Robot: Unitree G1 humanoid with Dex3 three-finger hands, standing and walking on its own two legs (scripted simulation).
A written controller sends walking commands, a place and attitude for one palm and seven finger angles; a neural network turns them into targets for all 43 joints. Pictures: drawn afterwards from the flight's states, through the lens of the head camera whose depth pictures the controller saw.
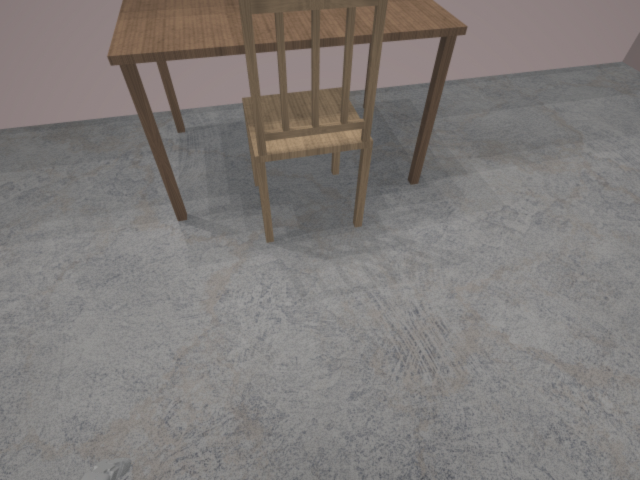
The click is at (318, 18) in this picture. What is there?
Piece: chair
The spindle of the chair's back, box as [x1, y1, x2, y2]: [311, 10, 319, 127]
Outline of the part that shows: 319,10 311,10 311,84 313,127 318,126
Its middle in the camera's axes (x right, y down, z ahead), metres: -0.02 -0.49 +1.16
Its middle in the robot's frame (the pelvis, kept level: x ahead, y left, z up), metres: +1.20 +0.08 -0.06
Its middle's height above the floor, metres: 0.71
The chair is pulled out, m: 0.00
